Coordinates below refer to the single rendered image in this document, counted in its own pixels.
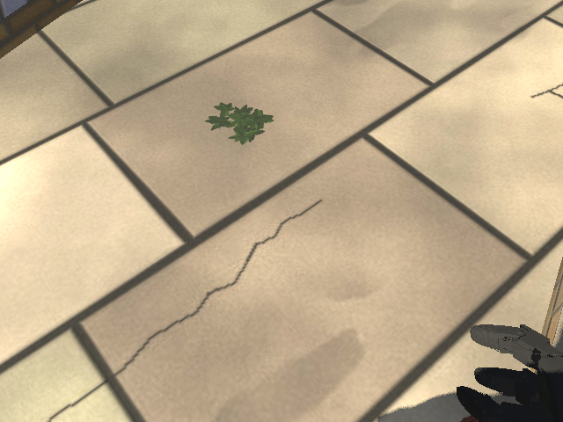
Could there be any right robot hand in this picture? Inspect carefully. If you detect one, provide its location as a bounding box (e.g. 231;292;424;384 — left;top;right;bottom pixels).
457;324;563;422

